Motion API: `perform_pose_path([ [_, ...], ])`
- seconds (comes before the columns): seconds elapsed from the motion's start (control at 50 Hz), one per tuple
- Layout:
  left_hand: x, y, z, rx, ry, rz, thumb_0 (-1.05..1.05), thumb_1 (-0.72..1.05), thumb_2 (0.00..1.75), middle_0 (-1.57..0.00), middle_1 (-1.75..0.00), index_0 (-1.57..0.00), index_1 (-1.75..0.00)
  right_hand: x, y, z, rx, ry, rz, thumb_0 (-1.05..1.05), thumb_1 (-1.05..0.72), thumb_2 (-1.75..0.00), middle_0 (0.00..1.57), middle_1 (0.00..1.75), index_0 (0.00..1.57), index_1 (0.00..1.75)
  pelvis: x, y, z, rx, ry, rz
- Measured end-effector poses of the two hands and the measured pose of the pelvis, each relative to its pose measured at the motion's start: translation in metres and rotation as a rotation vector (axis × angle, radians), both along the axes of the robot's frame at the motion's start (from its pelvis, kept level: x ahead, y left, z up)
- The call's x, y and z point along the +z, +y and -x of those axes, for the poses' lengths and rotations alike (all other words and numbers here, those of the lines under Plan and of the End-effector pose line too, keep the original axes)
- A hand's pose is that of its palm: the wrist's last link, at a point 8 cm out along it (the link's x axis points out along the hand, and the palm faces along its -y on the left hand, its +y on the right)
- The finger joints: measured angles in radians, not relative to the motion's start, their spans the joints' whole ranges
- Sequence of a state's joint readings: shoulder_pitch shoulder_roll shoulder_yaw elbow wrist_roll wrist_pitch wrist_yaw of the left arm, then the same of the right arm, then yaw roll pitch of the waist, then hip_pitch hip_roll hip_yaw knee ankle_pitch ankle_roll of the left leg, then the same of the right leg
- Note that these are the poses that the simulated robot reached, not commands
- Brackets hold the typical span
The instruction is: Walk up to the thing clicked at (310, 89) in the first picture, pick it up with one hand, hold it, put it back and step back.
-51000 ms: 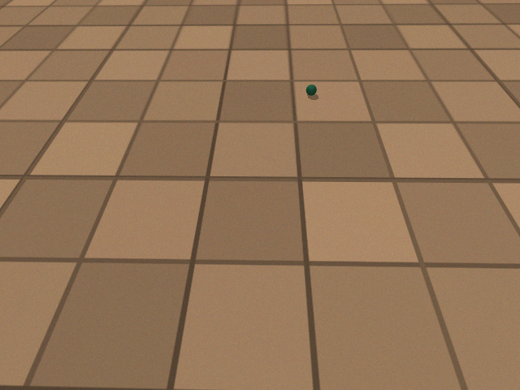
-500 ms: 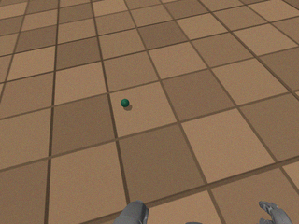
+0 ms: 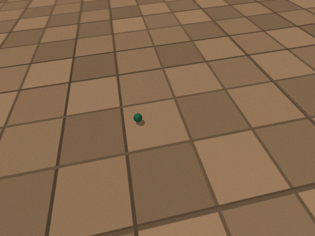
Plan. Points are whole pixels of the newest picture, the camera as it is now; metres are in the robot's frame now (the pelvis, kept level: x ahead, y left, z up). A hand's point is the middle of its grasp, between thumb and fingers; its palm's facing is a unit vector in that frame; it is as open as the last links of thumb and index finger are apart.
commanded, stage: step back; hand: left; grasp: from above
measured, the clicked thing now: (137, 117) +1.13 +0.22 -0.73
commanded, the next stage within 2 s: stand in 0.56 s
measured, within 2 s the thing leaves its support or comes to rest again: neither
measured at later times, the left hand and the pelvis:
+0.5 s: hand out of the picture +0.14 +0.29 -0.14, palm faces -0.02 -0.93 -0.36, open 7.4 cm; pelvis +0.05 +0.03 +0.01, yaw -1 degrees
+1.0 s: hand out of the picture +0.13 +0.28 -0.14, palm faces -0.05 -0.94 -0.33, open 7.4 cm; pelvis +0.04 +0.03 +0.02, yaw -1 degrees
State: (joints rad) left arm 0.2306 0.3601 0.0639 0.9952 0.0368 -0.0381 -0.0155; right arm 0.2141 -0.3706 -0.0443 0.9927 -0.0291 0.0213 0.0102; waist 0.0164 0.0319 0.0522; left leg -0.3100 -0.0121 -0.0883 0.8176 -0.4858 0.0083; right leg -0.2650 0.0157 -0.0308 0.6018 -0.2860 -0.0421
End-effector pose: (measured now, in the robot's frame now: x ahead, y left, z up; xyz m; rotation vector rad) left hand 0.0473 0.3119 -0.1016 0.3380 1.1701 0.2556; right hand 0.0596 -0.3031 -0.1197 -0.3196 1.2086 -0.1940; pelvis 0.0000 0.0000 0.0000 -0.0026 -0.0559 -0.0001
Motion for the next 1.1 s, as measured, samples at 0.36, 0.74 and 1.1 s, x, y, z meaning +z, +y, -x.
perform_pose_path([
  [0.36, -0.012, 0.024, -0.057, -0.013, 0.047, 0.041, 0.01, 0.91, 0.9, -0.2, -0.3, -0.2, -0.29, 0.011, 0.037, -0.057, 0.001, -0.002, 0.008, 0.0, -0.9, -0.9, 0.2, 0.3, 0.2, 0.3, 0.005, 0.029, -0.041, -0.014, 0.03, 0.006],
  [0.74, 0.005, 0.014, -0.111, -0.071, -0.018, 0.053, 0.01, 0.91, 0.9, -0.2, -0.3, -0.2, -0.29, 0.025, 0.044, -0.094, -0.018, -0.083, -0.013, 0.0, -0.9, -0.9, 0.2, 0.3, 0.2, 0.3, 0.018, 0.035, -0.049, -0.023, 0.018, -0.004],
  [1.1, 0.002, 0.009, -0.065, -0.042, 0.086, 0.056, 0.01, 0.91, 0.9, -0.2, -0.3, -0.2, -0.29, 0.019, 0.032, -0.042, -0.053, 0.035, -0.013, 0.0, -0.9, -0.9, 0.2, 0.3, 0.2, 0.3, 0.022, 0.028, -0.041, -0.015, 0.02, -0.003],
])
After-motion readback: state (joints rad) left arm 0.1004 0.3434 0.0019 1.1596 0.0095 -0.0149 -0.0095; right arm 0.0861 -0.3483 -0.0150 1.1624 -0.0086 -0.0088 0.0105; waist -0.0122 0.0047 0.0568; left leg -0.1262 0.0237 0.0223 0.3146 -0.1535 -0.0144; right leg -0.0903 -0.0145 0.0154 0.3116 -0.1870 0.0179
